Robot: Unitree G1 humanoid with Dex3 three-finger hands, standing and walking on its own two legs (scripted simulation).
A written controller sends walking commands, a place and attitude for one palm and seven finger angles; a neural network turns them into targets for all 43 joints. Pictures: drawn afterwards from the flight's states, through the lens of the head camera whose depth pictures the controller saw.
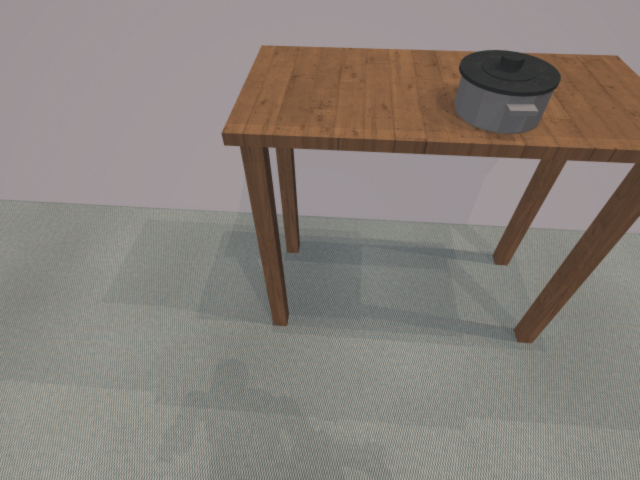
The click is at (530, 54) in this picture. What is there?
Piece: lid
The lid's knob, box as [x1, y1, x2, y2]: [500, 51, 525, 68]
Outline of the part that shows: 502,54 500,64 507,68 521,67 525,57 520,53 511,51 504,52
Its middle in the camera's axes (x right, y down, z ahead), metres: +0.38 -0.35 +0.77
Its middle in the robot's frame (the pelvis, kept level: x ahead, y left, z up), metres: +0.84 -0.34 +0.15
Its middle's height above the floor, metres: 0.93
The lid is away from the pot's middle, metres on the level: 0.01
